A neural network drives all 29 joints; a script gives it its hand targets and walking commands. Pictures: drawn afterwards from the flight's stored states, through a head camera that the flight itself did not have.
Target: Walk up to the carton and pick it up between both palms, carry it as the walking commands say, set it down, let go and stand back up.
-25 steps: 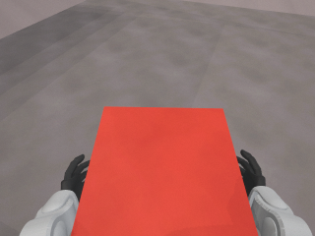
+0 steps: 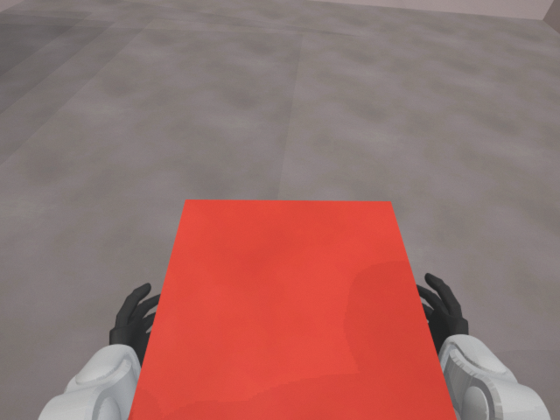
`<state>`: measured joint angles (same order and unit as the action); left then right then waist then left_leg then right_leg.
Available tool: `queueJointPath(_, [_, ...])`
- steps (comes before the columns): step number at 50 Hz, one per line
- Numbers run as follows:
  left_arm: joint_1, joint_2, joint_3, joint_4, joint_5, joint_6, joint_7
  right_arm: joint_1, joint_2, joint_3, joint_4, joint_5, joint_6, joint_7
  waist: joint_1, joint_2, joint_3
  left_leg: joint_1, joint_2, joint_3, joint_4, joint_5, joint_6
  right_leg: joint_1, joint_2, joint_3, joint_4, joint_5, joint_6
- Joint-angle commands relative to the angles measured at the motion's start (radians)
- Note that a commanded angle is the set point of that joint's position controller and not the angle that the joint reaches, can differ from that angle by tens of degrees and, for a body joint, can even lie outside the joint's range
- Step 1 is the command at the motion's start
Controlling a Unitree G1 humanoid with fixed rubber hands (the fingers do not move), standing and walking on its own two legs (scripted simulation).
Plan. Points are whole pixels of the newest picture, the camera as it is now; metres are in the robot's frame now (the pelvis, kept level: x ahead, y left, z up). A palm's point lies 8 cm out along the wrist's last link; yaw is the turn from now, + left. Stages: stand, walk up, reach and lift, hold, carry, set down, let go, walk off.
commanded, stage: carry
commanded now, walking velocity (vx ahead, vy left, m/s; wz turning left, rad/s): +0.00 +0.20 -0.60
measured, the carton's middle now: (286, 334) +0.25 +0.01 +0.00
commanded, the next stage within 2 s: none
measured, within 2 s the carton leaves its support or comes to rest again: neither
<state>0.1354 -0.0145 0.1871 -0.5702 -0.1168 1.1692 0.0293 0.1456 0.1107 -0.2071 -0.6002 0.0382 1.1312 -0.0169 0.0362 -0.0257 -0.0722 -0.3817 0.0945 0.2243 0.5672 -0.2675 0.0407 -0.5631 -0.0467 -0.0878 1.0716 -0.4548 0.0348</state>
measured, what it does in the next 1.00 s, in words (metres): steps to the left, turning right: right foot, then left foot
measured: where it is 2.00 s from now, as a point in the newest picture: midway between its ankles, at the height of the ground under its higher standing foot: outside the picture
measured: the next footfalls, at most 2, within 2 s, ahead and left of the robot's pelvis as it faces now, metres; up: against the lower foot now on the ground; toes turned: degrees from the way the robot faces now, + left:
right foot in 0.14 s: -0.01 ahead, -0.08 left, +0.00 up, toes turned -15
left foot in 0.46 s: +0.08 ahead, +0.27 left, +0.00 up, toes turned -14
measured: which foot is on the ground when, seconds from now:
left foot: down 0.00-0.14, up 0.16-0.44, down 0.46-1.00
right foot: up 0.00-0.12, down 0.14-0.46, up 0.48-0.72, down 0.74-1.00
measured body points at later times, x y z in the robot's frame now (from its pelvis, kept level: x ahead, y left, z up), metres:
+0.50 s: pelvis -0.03 +0.11 -0.01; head +0.00 +0.13 +0.44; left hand +0.25 +0.23 +0.04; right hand +0.14 -0.14 +0.07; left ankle +0.03 +0.23 -0.74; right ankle -0.06 -0.06 -0.72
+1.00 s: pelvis -0.04 +0.21 +0.00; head -0.04 +0.23 +0.45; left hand +0.24 +0.26 +0.06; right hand +0.07 -0.07 +0.08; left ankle +0.04 +0.28 -0.73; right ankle -0.10 +0.09 -0.73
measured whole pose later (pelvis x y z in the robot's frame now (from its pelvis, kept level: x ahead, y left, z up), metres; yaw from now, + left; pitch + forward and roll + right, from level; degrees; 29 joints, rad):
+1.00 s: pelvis -0.04 +0.21 +0.00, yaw -27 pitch +3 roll -1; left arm 0.11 -0.06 0.18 -0.54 -0.07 1.16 0.03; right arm 0.10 0.06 -0.22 -0.55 0.06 1.14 -0.01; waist -0.03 -0.03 -0.09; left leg -0.40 0.09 0.18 0.60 -0.24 0.03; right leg -0.34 -0.05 -0.09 0.58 -0.29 0.02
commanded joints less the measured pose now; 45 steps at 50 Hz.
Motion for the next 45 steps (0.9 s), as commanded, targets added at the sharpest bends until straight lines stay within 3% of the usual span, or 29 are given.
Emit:
queueJointPath(1, [-0.534,-0.762,-0.886,-0.276,-0.209,-0.042,-0.09,-0.383,0.65,0.825,-0.232,0.224,-0.019,0.074,-0.05,0.169,-0.212,0.253,0.249,-0.178,-0.157,0.204,0.118,-0.003,0.01,-0.051,-0.164,-0.033,-0.013])
queueJointPath(5, [-0.397,-0.733,-0.834,-0.199,-0.154,-0.029,-0.079,-0.369,0.616,0.839,-0.242,0.234,-0.008,0.067,-0.03,0.189,-0.284,0.291,0.245,-0.131,-0.038,0.381,0.111,0.173,0.021,-0.09,-0.554,0.117,-0.037])
queueJointPath(6, [-0.371,-0.736,-0.798,-0.157,-0.14,-0.028,-0.084,-0.387,0.637,0.865,-0.21,0.243,-0.001,0.065,-0.013,0.018,-0.281,0.192,0.216,-0.059,0.086,0.373,0.038,0.338,-0.05,-0.014,-0.782,0.288,-0.058])
queueJointPath(7, [-0.355,-0.72,-0.799,-0.163,-0.144,-0.029,-0.081,-0.363,0.606,0.846,-0.196,0.222,0.003,0.065,0.0,-0.114,-0.285,-0.119,0.146,-0.058,0.2,0.142,-0.046,0.576,-0.209,0.219,-0.726,0.588,-0.095])
queueJointPath(8, [-0.36,-0.702,-0.783,-0.156,-0.14,-0.022,-0.076,-0.343,0.606,0.849,-0.167,0.216,0.02,0.067,-0.011,-0.308,-0.217,-0.435,0.026,-0.063,0.368,-0.315,-0.094,0.704,-0.386,0.497,-0.673,0.926,-0.176])
queueJointPath(9, [-0.342,-0.704,-0.767,-0.144,-0.131,-0.035,-0.084,-0.406,0.61,0.892,-0.216,0.237,0.015,0.079,-0.008,-0.321,-0.212,-0.38,0.027,-0.149,0.472,-0.337,-0.088,0.599,-0.42,0.503,-0.653,1.026,-0.261])
queueJointPath(10, [-0.396,-0.745,-0.797,-0.202,-0.151,-0.044,-0.089,-0.468,0.67,0.905,-0.235,0.268,-0.004,0.087,-0.013,-0.161,-0.226,-0.356,0.033,-0.166,0.509,-0.279,-0.096,0.585,-0.363,0.39,-0.643,1.006,-0.217])
queueJointPath(11, [-0.441,-0.772,-0.807,-0.208,-0.172,-0.038,-0.096,-0.485,0.708,0.893,-0.203,0.268,-0.001,0.085,-0.021,-0.125,-0.199,-0.355,0.03,-0.193,0.516,-0.241,-0.098,0.544,-0.327,0.327,-0.644,0.928,-0.18])
queueJointPath(12, [-0.497,-0.809,-0.834,-0.253,-0.186,-0.048,-0.1,-0.479,0.753,0.892,-0.187,0.269,-0.006,0.097,-0.027,-0.112,-0.175,-0.291,0.037,-0.204,0.478,-0.21,-0.104,0.453,-0.292,0.267,-0.662,0.776,-0.16])
queueJointPath(16, [-0.49,-0.804,-0.826,-0.274,-0.158,-0.061,-0.09,-0.493,0.755,0.893,-0.196,0.283,-0.019,0.103,-0.017,-0.122,-0.199,-0.172,-0.029,-0.14,0.312,-0.171,-0.116,0.326,-0.235,0.244,-0.696,0.46,-0.143])
queueJointPath(20, [-0.44,-0.782,-0.837,-0.27,-0.146,-0.068,-0.077,-0.439,0.704,0.876,-0.195,0.273,-0.024,0.098,-0.017,-0.198,-0.248,0.004,-0.057,-0.093,0.034,-0.113,-0.113,0.296,-0.176,0.224,-0.627,0.499,-0.112])
queueJointPath(21, [-0.42,-0.773,-0.845,-0.252,-0.14,-0.061,-0.072,-0.429,0.677,0.864,-0.208,0.271,-0.027,0.097,-0.028,-0.16,-0.261,0.095,-0.061,-0.072,-0.127,-0.06,-0.105,0.272,-0.147,0.188,-0.56,0.483,-0.086])
queueJointPath(22, [-0.396,-0.751,-0.837,-0.239,-0.138,-0.058,-0.074,-0.407,0.67,0.863,-0.18,0.263,-0.024,0.092,-0.03,-0.095,-0.303,0.221,0.03,-0.159,-0.167,-0.05,-0.082,0.196,-0.083,0.15,-0.463,0.419,-0.05])
queueJointPath(23, [-0.43,-0.735,-0.839,-0.255,-0.137,-0.055,-0.072,-0.403,0.651,0.845,-0.161,0.251,-0.023,0.09,-0.029,0.176,-0.294,0.316,0.253,-0.386,-0.208,0.23,-0.008,0.034,0.003,0.048,-0.267,0.178,-0.004])
queueJointPath(24, [-0.433,-0.743,-0.857,-0.268,-0.147,-0.052,-0.07,-0.352,0.649,0.825,-0.165,0.243,-0.021,0.087,-0.034,0.336,-0.301,0.327,0.383,-0.469,-0.204,0.299,0.116,-0.092,0.053,-0.015,0.0,-0.149,0.022])
queueJointPath(25, [-0.488,-0.763,-0.877,-0.282,-0.162,-0.045,-0.075,-0.367,0.668,0.815,-0.173,0.246,-0.022,0.092,-0.036,0.343,-0.24,0.216,0.331,-0.331,-0.195,0.22,0.141,-0.061,0.009,0.021,0.074,-0.146,0.023])
queueJointPath(27, [-0.538,-0.799,-0.882,-0.214,-0.189,-0.035,-0.099,-0.416,0.679,0.785,-0.161,0.212,-0.022,0.087,-0.036,0.248,-0.178,-0.007,0.239,-0.219,-0.247,-0.052,0.106,0.011,-0.008,0.015,0.12,-0.059,0.001])
queueJointPath(28, [-0.509,-0.784,-0.882,-0.209,-0.191,-0.031,-0.097,-0.384,0.664,0.783,-0.156,0.206,-0.016,0.083,-0.032,0.258,-0.164,0.001,0.207,-0.179,-0.25,-0.082,0.087,-0.006,-0.009,0.002,0.128,-0.034,-0.002])
queueJointPath(29, [-0.539,-0.799,-0.897,-0.241,-0.201,-0.038,-0.094,-0.419,0.682,0.799,-0.178,0.218,-0.018,0.086,-0.029,0.262,-0.184,0.077,0.199,-0.141,-0.205,-0.022,0.074,-0.009,-0.008,-0.01,0.017,-0.026,-0.003])
queueJointPath(30, [-0.548,-0.797,-0.89,-0.255,-0.207,-0.044,-0.098,-0.437,0.687,0.825,-0.22,0.227,-0.023,0.085,-0.038,0.173,-0.205,0.141,0.218,-0.19,-0.186,0.091,0.097,-0.012,0.006,-0.021,-0.048,-0.016,-0.006])
queueJointPath(32, [-0.537,-0.791,-0.878,-0.242,-0.205,-0.046,-0.093,-0.427,0.683,0.826,-0.226,0.23,-0.025,0.075,-0.048,0.185,-0.278,0.212,0.267,-0.243,-0.147,0.207,0.129,0.056,0.009,-0.028,-0.212,-0.021,-0.014])
queueJointPath(34, [-0.476,-0.785,-0.841,-0.205,-0.176,-0.047,-0.091,-0.439,0.674,0.853,-0.238,0.235,-0.023,0.073,-0.041,0.152,-0.287,0.264,0.241,-0.224,-0.092,0.359,0.126,0.12,0.021,-0.042,-0.435,0.007,-0.02])
queueJointPath(36, [-0.455,-0.773,-0.834,-0.21,-0.167,-0.048,-0.091,-0.384,0.656,0.844,-0.179,0.218,-0.016,0.075,-0.02,0.053,-0.315,0.176,0.198,-0.17,0.035,0.425,0.04,0.328,-0.048,0.02,-0.756,0.295,-0.049])
queueJointPath(37, [-0.418,-0.747,-0.819,-0.193,-0.154,-0.048,-0.093,-0.377,0.635,0.846,-0.161,0.215,-0.009,0.078,-0.013,-0.033,-0.313,-0.034,0.144,-0.163,0.112,0.247,-0.026,0.508,-0.174,0.183,-0.738,0.492,-0.076])
queueJointPath(38, [-0.4,-0.756,-0.8,-0.147,-0.15,-0.043,-0.094,-0.379,0.633,0.855,-0.161,0.206,-0.003,0.077,-0.023,-0.253,-0.279,-0.255,0.044,-0.088,0.193,-0.11,-0.076,0.621,-0.311,0.354,-0.668,0.902,-0.126])
queueJointPath(39, [-0.412,-0.776,-0.789,-0.149,-0.139,-0.06,-0.095,-0.497,0.644,0.905,-0.259,0.246,-0.009,0.088,-0.026,-0.324,-0.285,-0.178,0.026,-0.101,0.171,-0.198,-0.077,0.537,-0.333,0.318,-0.625,0.99,-0.183])
queueJointPath(40, [-0.394,-0.748,-0.793,-0.146,-0.135,-0.056,-0.091,-0.453,0.639,0.893,-0.206,0.244,-0.008,0.094,-0.027,-0.216,-0.283,-0.117,0.028,-0.105,0.174,-0.174,-0.083,0.484,-0.299,0.252,-0.636,0.936,-0.163])
queueJointPath(42, [-0.469,-0.798,-0.827,-0.205,-0.152,-0.059,-0.093,-0.477,0.711,0.889,-0.171,0.264,-0.01,0.106,-0.035,-0.085,-0.245,-0.049,0.021,-0.112,0.078,-0.063,-0.088,0.406,-0.234,0.144,-0.619,0.795,-0.105])
queueJointPath(45, [-0.501,-0.777,-0.832,-0.234,-0.142,-0.058,-0.083,-0.478,0.691,0.869,-0.155,0.264,-0.004,0.114,-0.035,-0.044,-0.236,0.139,0.059,-0.115,-0.06,0.17,-0.088,0.279,-0.138,0.068,-0.568,0.526,-0.042])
